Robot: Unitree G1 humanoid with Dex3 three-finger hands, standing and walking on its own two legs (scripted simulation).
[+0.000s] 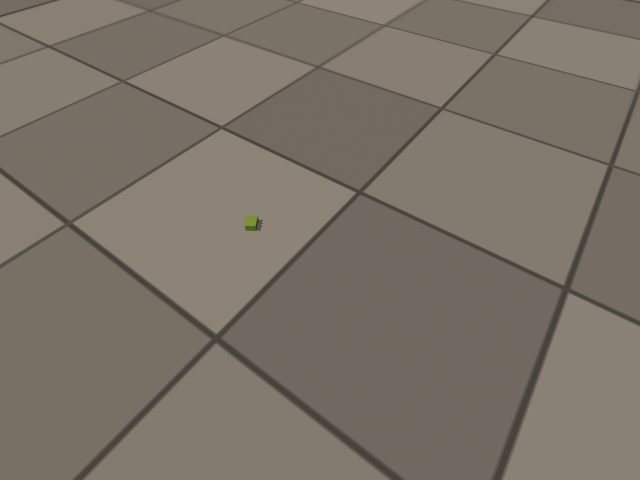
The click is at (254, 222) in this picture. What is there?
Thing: small brick
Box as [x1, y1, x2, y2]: [245, 215, 258, 230]
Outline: 247,215 245,229 255,230 258,221 257,216
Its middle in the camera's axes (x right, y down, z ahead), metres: -0.31 -0.06 +1.70
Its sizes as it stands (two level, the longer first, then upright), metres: 0.065 0.048 0.031
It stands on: the floor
